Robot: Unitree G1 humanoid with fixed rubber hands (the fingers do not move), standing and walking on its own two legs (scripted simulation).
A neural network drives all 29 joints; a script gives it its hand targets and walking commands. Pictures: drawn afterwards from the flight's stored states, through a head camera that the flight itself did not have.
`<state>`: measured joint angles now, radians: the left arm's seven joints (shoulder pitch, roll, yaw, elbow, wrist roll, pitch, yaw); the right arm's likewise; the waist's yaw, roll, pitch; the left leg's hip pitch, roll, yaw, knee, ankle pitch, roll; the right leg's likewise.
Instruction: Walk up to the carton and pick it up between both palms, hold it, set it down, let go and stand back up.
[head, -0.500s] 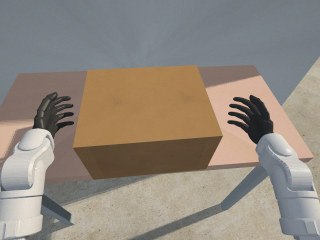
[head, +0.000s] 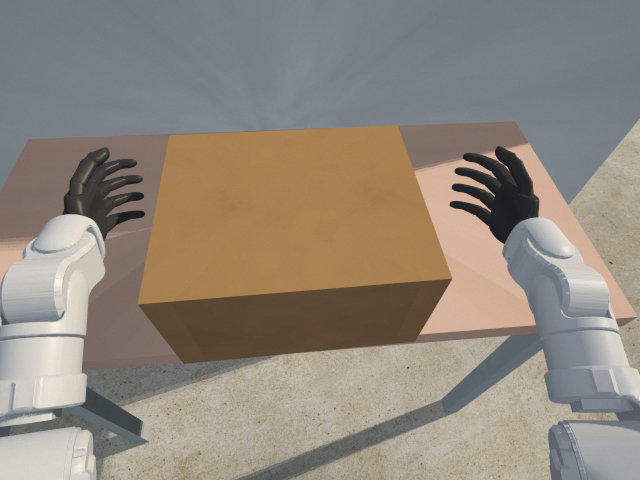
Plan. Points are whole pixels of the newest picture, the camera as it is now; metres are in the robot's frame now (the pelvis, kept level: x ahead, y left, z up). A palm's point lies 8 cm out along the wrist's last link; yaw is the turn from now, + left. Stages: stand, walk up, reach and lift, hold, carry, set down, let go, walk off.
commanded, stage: reach and lift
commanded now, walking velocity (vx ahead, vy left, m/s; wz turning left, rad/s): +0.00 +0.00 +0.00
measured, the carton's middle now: (294, 240) +0.41 +0.04 +0.04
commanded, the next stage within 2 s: none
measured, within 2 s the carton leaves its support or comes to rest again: neither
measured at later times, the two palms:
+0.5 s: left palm (118, 252) +0.38 +0.26 +0.05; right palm (491, 240) +0.39 -0.22 +0.07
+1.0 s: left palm (141, 253) +0.39 +0.24 +0.04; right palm (480, 238) +0.40 -0.21 +0.06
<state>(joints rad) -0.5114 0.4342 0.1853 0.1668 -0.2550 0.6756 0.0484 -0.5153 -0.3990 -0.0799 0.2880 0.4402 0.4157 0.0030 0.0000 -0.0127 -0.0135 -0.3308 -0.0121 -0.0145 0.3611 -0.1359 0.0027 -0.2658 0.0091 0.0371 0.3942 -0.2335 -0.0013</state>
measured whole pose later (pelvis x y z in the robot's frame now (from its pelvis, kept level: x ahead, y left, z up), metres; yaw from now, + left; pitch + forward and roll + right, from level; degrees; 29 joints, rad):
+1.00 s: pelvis +0.01 +0.00 +0.00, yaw +0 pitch +16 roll +0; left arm -0.49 0.27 0.16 0.58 -0.25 0.14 0.04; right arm -0.52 -0.40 0.10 0.60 0.44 0.00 0.02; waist 0.00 -0.01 -0.14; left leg -0.53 -0.01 -0.01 0.38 -0.13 0.00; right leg -0.45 0.01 0.04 0.40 -0.22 0.00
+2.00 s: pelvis +0.00 +0.01 -0.01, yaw +0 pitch +16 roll -1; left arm -0.50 0.20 0.15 0.67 -0.25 0.03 0.10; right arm -0.52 -0.32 0.11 0.68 0.35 -0.02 0.00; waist 0.00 -0.01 -0.17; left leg -0.54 -0.01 -0.01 0.40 -0.14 0.00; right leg -0.46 0.01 0.04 0.40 -0.21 0.00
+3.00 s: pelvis -0.01 +0.01 +0.00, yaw +0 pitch +7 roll +0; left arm -0.51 0.17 0.10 0.79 -0.25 -0.03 0.14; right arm -0.53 -0.27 0.00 0.76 0.26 -0.01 0.03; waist 0.00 -0.01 -0.18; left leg -0.38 -0.01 -0.01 0.39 -0.13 0.00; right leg -0.30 0.01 0.04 0.40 -0.22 0.00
